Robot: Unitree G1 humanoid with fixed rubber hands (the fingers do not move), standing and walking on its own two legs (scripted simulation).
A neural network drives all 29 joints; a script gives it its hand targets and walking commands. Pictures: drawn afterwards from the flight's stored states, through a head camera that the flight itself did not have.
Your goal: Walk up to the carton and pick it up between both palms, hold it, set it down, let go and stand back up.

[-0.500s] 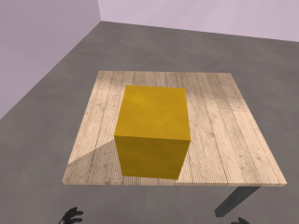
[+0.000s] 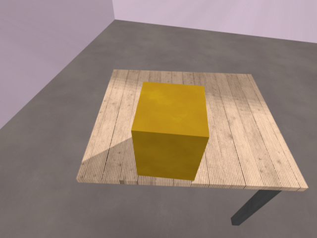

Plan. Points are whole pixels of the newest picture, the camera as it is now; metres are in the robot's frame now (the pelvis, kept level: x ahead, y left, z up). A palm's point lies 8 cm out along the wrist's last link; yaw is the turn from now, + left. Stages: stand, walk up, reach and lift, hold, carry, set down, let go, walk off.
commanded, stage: stand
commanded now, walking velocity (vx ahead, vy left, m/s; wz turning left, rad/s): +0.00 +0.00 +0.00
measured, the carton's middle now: (169, 132) +0.45 -0.01 -0.03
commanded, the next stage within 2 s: none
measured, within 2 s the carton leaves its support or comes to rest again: neither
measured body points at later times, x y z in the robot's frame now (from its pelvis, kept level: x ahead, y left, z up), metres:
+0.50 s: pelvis +0.01 -0.02 +0.00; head +0.01 -0.01 +0.45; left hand +0.07 +0.24 -0.13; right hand +0.07 -0.28 -0.13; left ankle +0.04 +0.10 -0.74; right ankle +0.02 -0.13 -0.74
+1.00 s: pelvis +0.02 -0.03 +0.00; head +0.02 -0.03 +0.45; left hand +0.07 +0.23 -0.13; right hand +0.06 -0.29 -0.13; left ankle +0.04 +0.10 -0.74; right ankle +0.02 -0.14 -0.74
